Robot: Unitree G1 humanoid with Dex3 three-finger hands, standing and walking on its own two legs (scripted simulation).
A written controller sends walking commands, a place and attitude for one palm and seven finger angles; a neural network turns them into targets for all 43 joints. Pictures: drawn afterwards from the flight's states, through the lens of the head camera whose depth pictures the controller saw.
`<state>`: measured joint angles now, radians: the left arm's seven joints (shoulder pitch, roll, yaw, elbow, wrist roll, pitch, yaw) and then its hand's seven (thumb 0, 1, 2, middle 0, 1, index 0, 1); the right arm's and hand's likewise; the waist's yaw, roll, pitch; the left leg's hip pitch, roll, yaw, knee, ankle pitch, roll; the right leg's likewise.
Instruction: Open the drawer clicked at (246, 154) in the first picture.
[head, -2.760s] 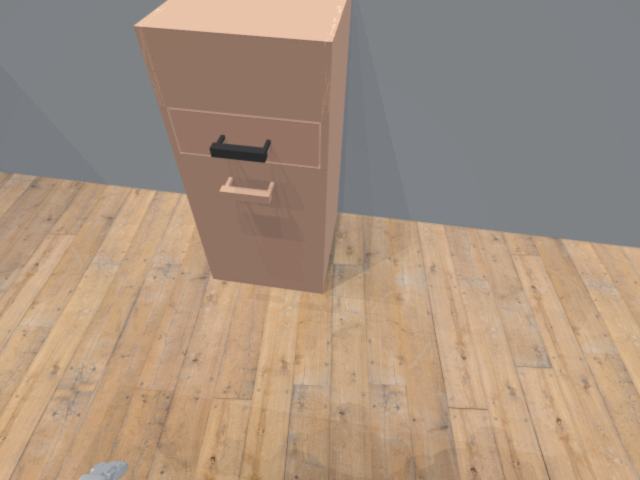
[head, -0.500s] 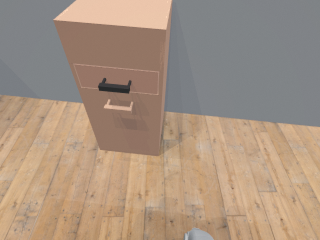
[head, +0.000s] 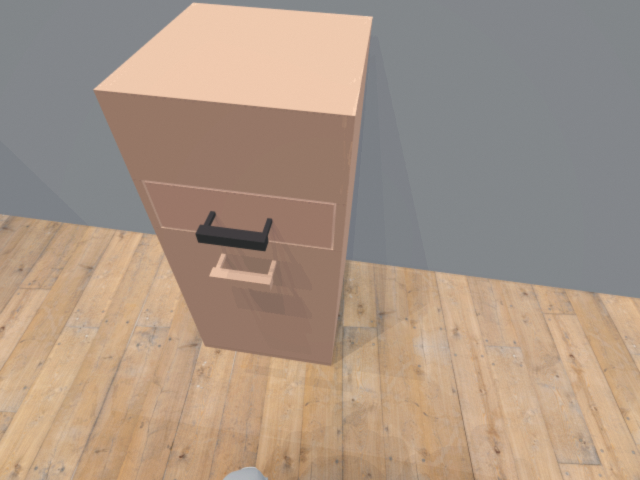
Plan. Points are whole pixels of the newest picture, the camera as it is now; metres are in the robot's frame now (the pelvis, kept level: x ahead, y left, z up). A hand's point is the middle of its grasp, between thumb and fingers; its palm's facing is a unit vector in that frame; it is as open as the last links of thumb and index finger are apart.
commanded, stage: come to a stop and stand still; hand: left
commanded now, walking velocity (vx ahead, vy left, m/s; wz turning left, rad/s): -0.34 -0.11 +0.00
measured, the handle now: (236, 228) +0.59 +0.21 -0.10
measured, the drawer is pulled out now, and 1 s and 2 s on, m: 0.00 0.00 0.00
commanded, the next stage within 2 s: look again from close up in 1.00 s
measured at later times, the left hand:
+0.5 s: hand out of the picture +0.11 +0.21 -0.17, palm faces -0.01 -0.96 -0.29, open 7.4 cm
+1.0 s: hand out of the picture +0.05 +0.14 -0.17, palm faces +0.02 -0.98 -0.21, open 7.2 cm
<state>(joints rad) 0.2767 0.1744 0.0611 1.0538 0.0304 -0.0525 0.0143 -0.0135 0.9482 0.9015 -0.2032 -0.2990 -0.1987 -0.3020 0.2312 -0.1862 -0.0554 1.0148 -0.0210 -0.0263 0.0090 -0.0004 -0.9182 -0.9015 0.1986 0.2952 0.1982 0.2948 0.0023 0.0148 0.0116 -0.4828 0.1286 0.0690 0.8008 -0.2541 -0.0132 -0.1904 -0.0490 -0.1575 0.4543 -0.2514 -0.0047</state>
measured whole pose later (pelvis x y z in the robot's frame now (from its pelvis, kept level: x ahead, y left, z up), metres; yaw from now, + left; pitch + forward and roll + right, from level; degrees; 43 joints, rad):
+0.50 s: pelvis +0.04 +0.00 -0.01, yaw -3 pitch -1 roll +2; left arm 0.21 0.21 0.07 0.97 0.02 0.03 0.02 0.01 0.91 0.90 -0.20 -0.30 -0.20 -0.30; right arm 0.15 -0.20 -0.06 1.03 -0.02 0.03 -0.03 0.00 -0.92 -0.90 0.21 0.30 0.21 0.30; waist 0.00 0.01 0.08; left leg -0.34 0.11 0.15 0.57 -0.20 -0.03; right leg -0.29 -0.05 -0.04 0.62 -0.31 0.01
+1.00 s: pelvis +0.02 -0.04 +0.01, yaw -2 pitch -1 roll +0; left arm 0.23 0.16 0.02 1.11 0.00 0.00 0.03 0.00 0.94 0.90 -0.20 -0.30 -0.20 -0.30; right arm 0.29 -0.11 0.00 1.16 -0.01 0.01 -0.03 0.00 -0.91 -0.90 0.20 0.30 0.20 0.30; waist 0.00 0.01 0.02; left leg -0.12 0.04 0.04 0.39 -0.25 -0.03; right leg -0.20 0.02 -0.09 0.39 -0.18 -0.06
